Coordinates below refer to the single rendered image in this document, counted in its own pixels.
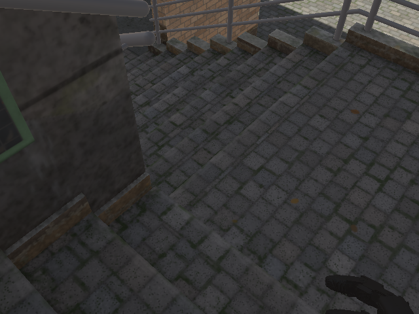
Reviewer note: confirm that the right robot hand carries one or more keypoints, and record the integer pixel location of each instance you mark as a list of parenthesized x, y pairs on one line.
[(369, 292)]

